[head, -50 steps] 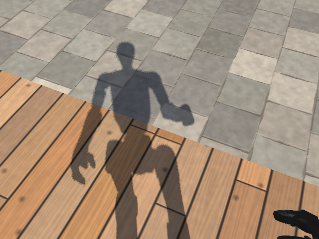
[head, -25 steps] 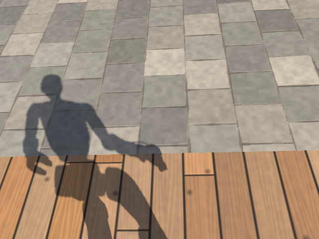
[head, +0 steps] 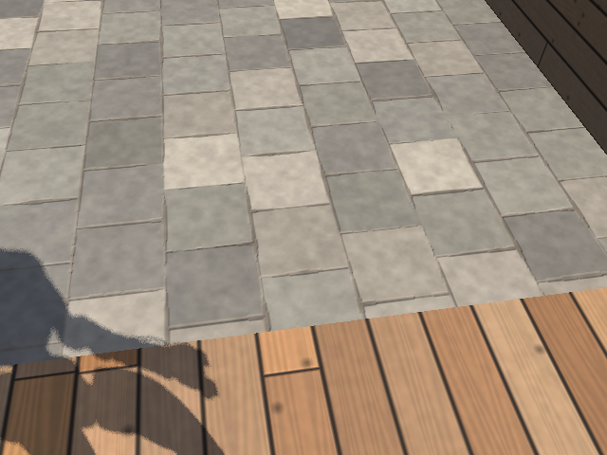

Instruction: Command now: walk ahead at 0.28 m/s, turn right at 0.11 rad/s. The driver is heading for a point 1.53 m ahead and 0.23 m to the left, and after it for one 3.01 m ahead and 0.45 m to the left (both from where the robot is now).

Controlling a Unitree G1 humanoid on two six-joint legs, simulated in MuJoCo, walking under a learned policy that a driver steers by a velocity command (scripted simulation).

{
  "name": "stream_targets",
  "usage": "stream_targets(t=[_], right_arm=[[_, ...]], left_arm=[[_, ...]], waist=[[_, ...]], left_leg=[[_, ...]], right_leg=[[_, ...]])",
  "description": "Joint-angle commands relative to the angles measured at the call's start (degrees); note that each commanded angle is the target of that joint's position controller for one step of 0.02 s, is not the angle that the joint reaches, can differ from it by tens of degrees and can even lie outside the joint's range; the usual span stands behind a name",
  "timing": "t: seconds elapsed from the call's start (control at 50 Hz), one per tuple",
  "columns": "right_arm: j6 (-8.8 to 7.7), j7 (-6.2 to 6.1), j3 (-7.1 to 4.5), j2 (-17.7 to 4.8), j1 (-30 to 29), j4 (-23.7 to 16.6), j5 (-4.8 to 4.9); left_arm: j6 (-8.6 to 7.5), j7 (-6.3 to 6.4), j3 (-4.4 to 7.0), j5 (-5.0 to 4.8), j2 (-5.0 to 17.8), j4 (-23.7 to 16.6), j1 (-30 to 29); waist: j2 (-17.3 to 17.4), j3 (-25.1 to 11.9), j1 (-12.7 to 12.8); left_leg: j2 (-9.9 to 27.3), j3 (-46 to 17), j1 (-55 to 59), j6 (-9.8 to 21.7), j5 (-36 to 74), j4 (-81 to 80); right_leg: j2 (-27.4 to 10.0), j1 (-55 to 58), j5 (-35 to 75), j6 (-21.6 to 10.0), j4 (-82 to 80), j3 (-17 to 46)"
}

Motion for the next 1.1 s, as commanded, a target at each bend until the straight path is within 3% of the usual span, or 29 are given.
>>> stream_targets(t=[0.02, 0.06, 0.12, 0.16, 0.18, 0.2, 0.22, 0.24, 0.26, 0.3, 0.36, 0.44, 0.5, 0.58, 0.62, 0.64, 0.66, 0.68, 0.7, 0.72, 0.74, 0.76, 0.78, 0.8, 0.84, 0.88, 0.98, 1.04, 1.1], right_arm=[[-0.79, -0.61, -2.62, -10.5, 0.4, -2.4, 0.52], [-0.77, -0.27, -2.87, -11.4, 0.4, -2.4, 0.65], [-0.49, 0.61, -3.09, -12.7, 0.7, -2.1, 1.54], [-0.71, 1.09, -2.13, -10.1, 0.9, -1.9, 1.19], [-1.17, 1.44, -0.95, -6.7, -0.3, -2.3, 0.42], [-2.30, 1.62, 0.38, -2.2, -1.5, -4.9, -0.28], [-3.39, 1.17, -0.73, -6.8, -4.3, -6.8, 0.96], [-3.85, 1.31, -1.85, -10.1, -3.8, -6.5, 1.97], [-4.06, 1.64, -1.91, -10.1, -3.1, -5.6, 2.10], [-4.22, 2.05, -1.96, -9.1, -3.5, -5.0, 0.70], [-3.75, 2.69, -1.29, -6.5, -5.1, -5.1, 0.28], [-3.63, 3.05, -0.04, -3.9, -12.3, -7.6, 0.23], [-3.81, 3.81, 0.27, -4.0, -17.0, -9.4, 0.68], [-4.19, 4.67, -0.29, -6.2, -17.9, -10.5, 0.70], [-4.07, 4.17, -1.62, -8.9, -11.2, -9.0, 0.44], [-3.82, 3.52, -2.92, -11.2, -2.1, -6.4, 0.46], [-3.46, 2.75, -3.89, -15.0, 8.2, -4.5, -0.10], [-3.40, 3.20, -4.37, -18.4, 10.6, -3.3, -0.48], [-3.49, 3.16, -3.00, -12.8, 9.6, -3.5, 0.43], [-3.47, 2.79, -2.34, -10.8, 5.5, -3.7, 0.44], [-3.48, 2.62, -2.07, -10.0, 1.9, -4.2, 0.07], [-3.60, 2.69, -1.84, -8.9, -0.7, -4.5, -0.61], [-3.87, 2.74, -1.43, -7.6, -2.1, -4.7, -1.40], [-4.15, 2.82, -1.41, -7.2, -2.7, -4.5, -1.34], [-4.90, 2.82, -1.53, -7.6, -2.4, -3.4, -0.55], [-5.06, 2.39, -1.82, -8.8, -1.3, -2.4, -0.38], [-4.22, 1.48, -2.02, -10.7, 2.9, -0.6, 0.24], [-3.42, 1.40, -2.13, -11.7, 6.9, 1.2, 0.66], [-2.18, 1.09, -2.36, -12.2, 8.7, 2.5, 0.82]], left_arm=[[-2.98, -0.59, 0.74, -0.24, 2.5, -5.1, -6.7], [-3.81, -1.13, 0.36, -0.43, 1.5, -4.9, -6.8], [-4.17, -1.51, 0.82, -0.83, 2.9, -3.4, -3.3], [-3.88, -1.05, 1.61, -1.08, 4.2, -1.1, 3.3], [-3.81, -0.46, 2.18, -1.31, 5.8, 0.0, 9.0], [-3.66, 0.01, 3.67, -0.30, 12.5, 0.2, 14.0], [-4.15, -0.71, 4.10, 0.27, 13.7, 1.0, 16.8], [-4.88, -1.03, 2.74, 0.36, 9.9, 0.6, 13.6], [-5.39, -1.23, 1.96, 0.51, 7.5, 0.0, 11.1], [-5.55, -1.43, 1.23, 0.39, 5.7, -0.3, 7.9], [-5.51, -1.08, 1.31, 0.42, 5.9, 0.1, 8.2], [-5.23, -0.41, 1.60, -0.02, 6.9, 1.8, 10.5], [-5.12, -0.18, 1.92, -0.47, 7.8, 3.7, 13.3], [-4.34, 0.10, 2.40, -0.94, 8.6, 5.4, 13.7], [-3.61, 0.35, 2.71, -0.58, 9.9, 5.6, 12.9], [-3.13, 0.59, 2.27, -0.28, 9.1, 5.5, 12.7], [-3.07, 0.86, 1.10, 0.98, 6.6, 4.2, 14.0], [-4.21, 0.14, -1.12, 0.28, -1.7, 3.6, 22.4], [-5.44, -0.16, 0.09, -1.21, 4.7, 4.3, 17.6], [-6.09, -0.46, 0.95, -2.59, 7.4, 2.3, 11.1], [-6.54, -0.21, 0.68, -2.10, 7.1, 1.5, 7.6], [-6.58, -0.01, 0.92, -0.94, 6.7, 1.4, 6.0], [-6.06, -0.08, 1.06, -0.61, 6.1, 1.8, 7.3], [-5.45, -0.12, 0.90, -0.61, 5.0, 2.2, 8.5], [-4.31, 0.05, 0.57, -0.29, 3.4, 2.3, 8.6], [-4.01, 0.25, 0.40, 0.33, 3.2, 0.7, 4.3], [-5.29, -0.77, -0.57, 0.19, 1.2, -1.6, -6.1], [-5.79, -1.77, -0.78, -0.43, 1.3, -3.3, -11.5], [-6.13, -2.82, -0.56, -0.53, 2.3, -4.9, -14.3]], waist=[[10.3, 2.8, -2.0], [11.2, 2.1, -1.9], [10.0, 1.8, 0.4], [8.2, 0.0, 3.8], [5.5, -2.1, 6.6], [-10.0, -4.7, 7.5], [-12.2, -2.7, 9.3], [-8.5, 2.1, 7.1], [-7.8, 4.1, 5.7], [-5.2, 5.6, 4.1], [-3.9, 4.9, 3.6], [-3.5, 5.6, 5.3], [-3.3, 6.9, 6.4], [-3.4, 6.4, 4.4], [-5.0, 0.6, 0.3], [-4.5, -5.3, -4.2], [1.3, -14.2, -7.4], [18.3, -22.8, -1.9], [13.7, -20.2, -4.8], [10.7, -10.4, -4.3], [5.0, -5.8, -2.7], [3.5, -2.6, -0.9], [4.7, -2.2, 1.3], [5.7, -2.2, 2.3], [5.5, -0.5, 3.3], [4.6, 2.2, 2.6], [3.5, 4.1, -1.1], [3.4, 5.0, -3.4], [4.1, 5.2, -3.2]], left_leg=[[12.0, -14.9, 6.9, 9.7, -10.2, -13.7], [10.8, -11.6, 3.3, 9.8, -6.5, -13.3], [11.5, -10.6, -2.5, 10.0, -6.9, -11.0], [10.2, -9.3, -9.0, 7.7, -7.9, -6.0], [7.4, -5.9, -14.5, 4.7, -8.4, 2.4], [0.4, 2.7, -27.0, 0.2, -11.7, 22.1], [-0.3, 0.0, -35.3, -0.1, -18.9, 34.9], [3.2, -2.4, -39.1, 1.1, -15.1, 40.7], [4.7, -2.3, -39.5, 2.1, -9.8, 41.6], [6.8, -2.1, -37.9, 1.9, -2.5, 38.4], [6.5, 0.0, -35.1, -0.3, 5.4, 32.6], [4.2, 2.0, -28.7, -2.3, 15.5, 17.1], [2.8, 2.3, -25.0, -1.6, 19.3, 10.7], [1.9, 1.7, -23.4, 1.6, 14.6, 6.3], [-1.4, 4.6, -12.7, 3.9, 10.7, 6.2], [-2.3, 5.6, 0.1, 5.7, 11.3, 6.0], [8.2, -6.2, 19.3, 9.2, 11.6, 8.9], [21.4, -36.7, 35.9, 18.6, -6.6, 0.8], [20.4, -42.2, 33.6, 17.0, -14.5, -5.9], [18.9, -32.8, 25.9, 14.5, -11.6, -6.8], [16.9, -26.2, 17.3, 13.2, -4.6, -7.8], [14.8, -21.4, 10.1, 12.8, 1.9, -9.0], [13.2, -18.2, 5.9, 12.6, 5.8, -10.6], [12.6, -16.4, 3.4, 13.1, 7.3, -12.2], [12.1, -12.6, -0.4, 14.0, 9.5, -14.9], [11.7, -9.9, -1.4, 14.3, 11.2, -16.9], [8.6, -2.9, 0.8, 11.1, 14.6, -17.1], [10.5, -3.1, 5.6, 11.0, 14.0, -15.6], [13.4, -4.3, 12.7, 10.1, 17.8, -11.9]], right_leg=[[-2.3, -10.2, 3.2, 0.0, -5.1, -1.7], [-1.6, -2.8, 4.3, -0.4, -12.2, -3.4], [-0.3, 8.2, 11.6, -1.9, -22.5, -5.6], [-0.2, 20.2, 13.1, -3.3, -25.5, -4.8], [-5.0, 28.3, 10.6, -4.9, -27.0, 1.4], [-17.7, 36.3, -0.4, -11.0, -32.7, 21.3], [-24.2, 33.4, -10.3, -17.7, -39.0, 36.7], [-23.2, 30.7, -13.9, -17.6, -39.7, 34.1], [-20.1, 28.7, -10.9, -16.0, -40.2, 28.7], [-16.6, 25.2, 2.2, -14.0, -41.6, 20.4], [-13.8, 22.7, 17.6, -13.7, -43.4, 11.9], [-11.4, 18.7, 24.1, -12.7, -44.0, 4.4], [-13.0, 18.7, 23.1, -12.6, -44.3, 3.7], [-16.1, 26.2, 32.2, -10.9, -39.9, 3.4], [-15.0, 28.1, 52.5, -9.4, -30.0, 1.8], [-12.3, 24.7, 57.4, -7.7, -18.8, -0.4], [-9.4, 11.5, 40.7, -5.8, -0.8, -1.6], [2.2, -9.8, -5.1, -2.1, 19.4, 0.8], [0.4, -16.0, -8.1, -2.7, 25.5, 7.5], [-2.6, -20.1, -3.7, -3.3, 26.0, 5.4], [-5.5, -18.3, 1.7, -3.5, 23.3, 3.6], [-7.4, -16.1, 5.1, -3.4, 19.9, 3.0], [-8.9, -12.5, 7.4, -3.4, 18.3, 3.6], [-9.4, -10.4, 8.3, -3.1, 17.0, 3.4], [-10.1, -10.1, 9.2, -2.0, 13.7, 2.6], [-10.6, -13.5, 14.1, -0.7, 8.3, 2.1], [-8.3, -12.2, 30.2, -0.4, -11.1, -0.8], [-6.9, -12.3, 31.5, -0.9, -16.8, -1.4], [-5.9, -14.0, 26.2, -2.7, -20.4, -1.1]])
Keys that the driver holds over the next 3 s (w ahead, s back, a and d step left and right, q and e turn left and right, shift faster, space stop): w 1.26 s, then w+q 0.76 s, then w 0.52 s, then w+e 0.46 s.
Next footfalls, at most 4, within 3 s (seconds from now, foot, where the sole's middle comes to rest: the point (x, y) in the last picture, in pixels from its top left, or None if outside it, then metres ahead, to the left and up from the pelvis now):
0.18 right None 0.09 -0.14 -0.78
0.64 left None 0.44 0.10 -0.78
1.18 right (352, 361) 0.75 -0.14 -0.78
1.74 left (248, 272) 1.02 0.12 -0.78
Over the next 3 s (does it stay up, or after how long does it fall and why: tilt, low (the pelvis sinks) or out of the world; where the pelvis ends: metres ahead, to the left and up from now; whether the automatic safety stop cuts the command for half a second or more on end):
stays up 1.50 0.28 0.00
